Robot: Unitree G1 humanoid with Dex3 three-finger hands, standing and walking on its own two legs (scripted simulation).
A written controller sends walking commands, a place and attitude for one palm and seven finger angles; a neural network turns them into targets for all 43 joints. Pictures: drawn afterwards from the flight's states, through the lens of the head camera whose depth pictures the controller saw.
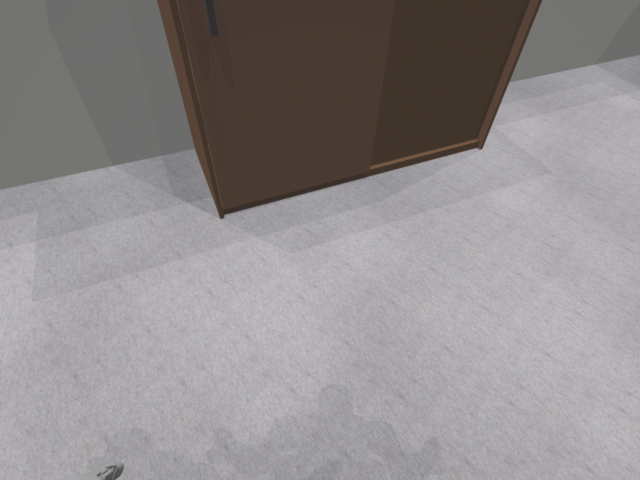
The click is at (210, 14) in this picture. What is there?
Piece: wardrobe's sliding door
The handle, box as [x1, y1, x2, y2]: [204, 0, 217, 36]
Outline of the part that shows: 204,0 211,36 217,35 212,0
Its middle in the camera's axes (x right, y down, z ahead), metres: -0.32 -0.70 +1.07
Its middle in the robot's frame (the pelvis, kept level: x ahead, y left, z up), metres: +1.27 +0.40 +0.14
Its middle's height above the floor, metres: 0.91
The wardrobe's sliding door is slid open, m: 0.00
